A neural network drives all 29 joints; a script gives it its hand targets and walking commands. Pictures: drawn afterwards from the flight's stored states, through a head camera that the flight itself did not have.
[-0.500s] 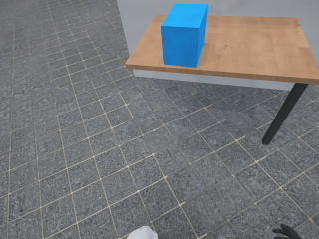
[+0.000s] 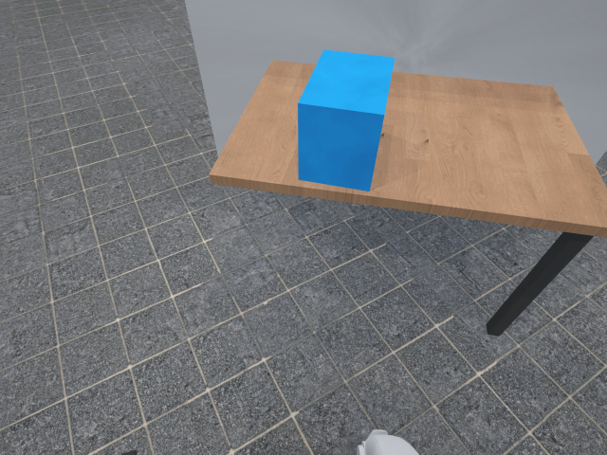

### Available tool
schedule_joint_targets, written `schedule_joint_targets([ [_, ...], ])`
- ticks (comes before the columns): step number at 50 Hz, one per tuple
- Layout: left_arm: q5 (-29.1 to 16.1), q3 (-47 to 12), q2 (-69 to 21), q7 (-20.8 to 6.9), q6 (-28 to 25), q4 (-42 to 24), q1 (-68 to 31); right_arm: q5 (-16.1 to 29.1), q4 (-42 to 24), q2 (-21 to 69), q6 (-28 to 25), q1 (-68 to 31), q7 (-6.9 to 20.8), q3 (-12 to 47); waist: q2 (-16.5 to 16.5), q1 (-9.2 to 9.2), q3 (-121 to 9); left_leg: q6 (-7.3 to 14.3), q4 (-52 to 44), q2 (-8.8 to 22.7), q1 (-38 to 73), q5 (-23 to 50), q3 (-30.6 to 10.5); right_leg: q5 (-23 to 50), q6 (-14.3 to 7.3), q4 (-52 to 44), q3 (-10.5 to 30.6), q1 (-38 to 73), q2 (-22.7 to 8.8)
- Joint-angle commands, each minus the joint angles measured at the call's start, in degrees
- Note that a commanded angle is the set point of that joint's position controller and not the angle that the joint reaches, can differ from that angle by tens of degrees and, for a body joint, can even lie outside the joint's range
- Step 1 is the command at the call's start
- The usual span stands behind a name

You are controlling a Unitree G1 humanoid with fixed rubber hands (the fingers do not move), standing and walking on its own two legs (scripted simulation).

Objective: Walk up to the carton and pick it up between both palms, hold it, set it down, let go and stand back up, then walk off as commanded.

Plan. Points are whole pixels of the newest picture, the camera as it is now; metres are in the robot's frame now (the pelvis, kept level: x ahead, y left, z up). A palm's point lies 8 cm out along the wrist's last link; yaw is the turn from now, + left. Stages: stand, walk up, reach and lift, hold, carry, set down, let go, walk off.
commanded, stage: walk up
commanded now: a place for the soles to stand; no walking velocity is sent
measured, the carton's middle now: (346, 119) +0.87 -0.06 -0.03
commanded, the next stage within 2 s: none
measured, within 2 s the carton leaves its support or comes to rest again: neither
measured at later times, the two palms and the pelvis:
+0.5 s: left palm (117, 341) +0.30 +0.33 -0.08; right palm (502, 366) +0.28 -0.28 -0.10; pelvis +0.22 +0.03 +0.00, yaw -9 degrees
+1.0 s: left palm (138, 267) +0.46 +0.36 -0.11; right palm (475, 292) +0.39 -0.25 -0.06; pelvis +0.34 +0.07 +0.00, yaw -10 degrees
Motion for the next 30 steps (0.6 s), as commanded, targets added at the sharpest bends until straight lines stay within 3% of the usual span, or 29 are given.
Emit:
schedule_joint_targets([
  [1, -0.53, 4.6, 9.39, -0.39, -2.2, -4.52, -1.5, -2.17, -8.33, -12.66, 0.16, -2.29, -1.03, -5.24, 8.89, -1.55, 2.31, 4.57, -7.21, 11.1, -0.63, 27.0, -2.63, 5.68, -1.88, -10.33, -3.07, 5.09, -1.11],
  [2, -0.22, 4.96, 10.4, 0.06, -2.55, -2.63, 3.67, -1.86, -8.43, -12.28, 0.5, -3.56, -0.8, -5.03, 5.16, 0.93, -1.58, 4.57, 2.39, 8.56, -2.61, 27.8, 0.07, 5.19, -2.37, -11.85, -4.17, 13.81, 1.4],
  [3, -0.08, 6.33, 13.06, 1.09, -2.62, -0.4, 10.5, -1.62, -8.86, -11.05, 0.72, -4.03, -0.53, -4.4, 1.23, 4.72, -5.56, 3.62, 15.7, 5.84, -9.03, 29.07, -0.2, 0.68, -4.55, -12.17, -0.08, 24.82, 2.95],
  [4, 0.31, 8.18, 17.74, 2.3, -2.7, 0.76, 18.29, -1.47, -9.39, -8.97, 0.84, -2.5, -0.1, -3.87, -5.86, 8.46, -10.87, 2.05, 31.93, 0.47, -19.77, 19.98, -0.97, -3.29, -9.26, -14.13, 16.99, 35.46, -6.07],
  [5, -0.45, 8.85, 22.44, 2.99, -2.53, 0.16, 19.62, -0.29, -12.01, -7.53, 0.83, -2.63, 0.59, -3.59, -15.0, 7.52, -10.3, -0.68, 40.61, -7.27, -32.34, -5.7, -7.13, -5.55, -18.97, -25.64, 51.72, 38.2, -19.8],
  [6, -1.21, 9.03, 22.12, 3.26, -2.39, -2.25, 16.42, -1.26, -13.0, -11.55, 1.42, -6.43, 0.29, -4.38, -8.5, 6.67, -7.46, 0.74, 43.52, -2.66, -34.41, -6.14, -13.67, -16.3, -21.59, -29.32, 55.03, 34.06, -21.87],
  [8, -0.71, 7.69, 19.3, 3.68, -2.82, -3.7, 11.99, -1.04, -11.74, -10.59, 0.76, -8.38, 0.28, -3.78, -2.91, 4.24, -3.32, 0.95, 44.33, 0.47, -38.39, -1.76, -12.79, -6.96, -17.38, -25.83, 41.88, 32.44, -18.05],
  [9, -0.76, 7.52, 18.08, 3.74, -3.16, -4.02, 10.14, -1.37, -10.23, -10.1, 0.64, -6.82, 0.34, -3.98, -2.95, 2.06, -0.91, 1.2, 39.96, 2.66, -36.08, 1.33, -12.55, -3.26, -14.95, -24.52, 35.43, 26.99, -15.88],
  [11, -0.88, 6.52, 15.13, 2.96, -3.6, -4.88, 6.95, -2.25, -8.76, -9.85, 1.0, -4.7, 0.79, -4.17, -6.25, -0.47, 0.03, 0.38, 33.72, 3.12, -29.69, 5.67, -11.28, 0.62, -12.13, -24.73, 25.61, 17.43, -12.02],
  [12, -0.95, 6.22, 14.96, 2.78, -3.63, -6.03, 6.36, -2.14, -8.02, -10.43, 1.61, -4.49, 0.92, -4.27, -6.4, -1.32, -0.8, -0.04, 32.21, 2.31, -27.77, 7.44, -9.75, -4.75, -11.34, -26.03, 23.78, 14.97, -9.8],
  [14, -0.6, 6.92, 15.55, 2.81, -3.96, -7.65, 6.12, -2.17, -9.09, -9.79, 2.23, -6.69, 1.32, -4.29, -6.57, -1.15, -0.61, -0.68, 28.43, 2.97, -28.21, 8.62, -8.99, -11.88, -12.17, -27.16, 23.33, 12.18, -10.57],
  [16, -0.52, 7.11, 16.78, 3.05, -3.93, -7.55, 6.85, -1.89, -10.51, -9.95, 2.41, -10.47, 1.85, -4.6, -7.67, 0.27, 1.93, -1.25, 24.38, 4.31, -31.37, 9.61, -9.85, -16.54, -12.2, -27.85, 23.78, 12.8, -11.26],
  [18, -0.2, 7.44, 17.45, 3.54, -4.17, -7.7, 9.45, -2.57, -11.56, -10.23, 2.39, -13.66, 2.19, -4.55, -8.38, 1.98, 3.42, -1.55, 19.97, 5.21, -34.68, 9.8, -10.17, -15.03, -13.4, -26.96, 26.52, 15.98, -12.97],
  [21, 0.12, 7.82, 18.61, 3.99, -4.28, -8.1, 8.6, -2.7, -11.88, -10.65, 1.84, -15.39, 2.83, -5.05, -10.95, 2.59, 2.58, -1.09, 15.37, 5.08, -34.81, 10.65, -11.03, -13.04, -12.13, -23.48, 25.6, 19.86, -13.23],
  [22, -0.04, 7.8, 18.46, 4.32, -4.29, -8.46, 8.5, -2.68, -12.5, -10.77, 1.5, -15.49, 2.75, -4.87, -10.57, 2.8, 2.79, -0.94, 12.56, 5.3, -33.79, 10.45, -11.64, -7.95, -11.94, -21.6, 26.42, 20.33, -13.81],
  [24, -0.4, 7.72, 18.98, 4.8, -4.26, -8.33, 7.01, -3.08, -11.83, -10.62, 0.79, -13.32, 2.67, -4.97, -8.83, 1.39, 0.94, -1.41, 7.11, 4.68, -27.33, 12.46, -11.39, 7.53, -9.42, -15.77, 22.88, 20.34, -13.5],
  [25, -0.45, 7.72, 19.4, 5.09, -3.76, -8.76, 5.17, -2.81, -10.72, -10.38, 0.69, -9.88, 2.56, -5.28, -9.29, -1.48, -2.02, -0.61, 3.05, 4.34, -21.29, 14.2, -11.71, 11.31, -7.73, -11.84, 20.79, 19.0, -13.28],
  [26, -1.07, 6.96, 18.55, 4.89, -3.48, -9.47, 3.39, -3.04, -8.96, -11.34, 0.23, -3.6, 2.28, -5.62, -6.79, -4.65, -4.82, -0.34, -2.84, 2.92, -9.39, 19.5, -10.3, 10.68, -4.9, -4.55, 15.86, 12.85, -9.94],
  [27, -1.14, 5.73, 14.67, 4.9, -3.49, -8.74, 5.23, -3.34, -6.76, -15.55, -0.03, 0.69, 1.43, -7.18, 3.29, -6.48, -9.62, 1.42, -5.01, 5.39, -0.18, 14.85, -16.29, 9.22, -2.71, 10.08, 12.52, 7.75, -5.12],
  [28, -1.87, 4.19, 10.03, 4.83, -3.63, -9.15, 9.13, -3.64, -7.06, -19.13, 0.0, 1.05, 0.78, -7.61, 17.31, -5.47, -12.24, 3.42, -10.7, 14.91, 2.55, 11.81, -26.8, -10.75, -1.12, 21.76, 7.34, 1.73, 2.45],
  [29, -1.63, 4.01, 10.42, 5.34, -3.1, -8.78, 9.02, -2.89, -8.22, -17.47, 0.75, -2.75, 0.44, -6.58, 11.48, -3.32, -7.03, 5.32, -16.49, 17.5, -2.66, 8.49, -32.96, -21.37, -0.62, 26.6, 8.02, -3.28, 5.09],
  [30, -1.51, 5.34, 14.55, 6.1, -2.27, -8.5, 9.68, -2.4, -9.22, -16.63, 1.42, -4.11, 0.47, -6.42, 9.18, -2.83, -4.0, 4.89, -19.77, 19.15, -6.94, 1.67, -35.13, -19.81, -0.97, 29.64, 9.21, -3.82, 3.25],
])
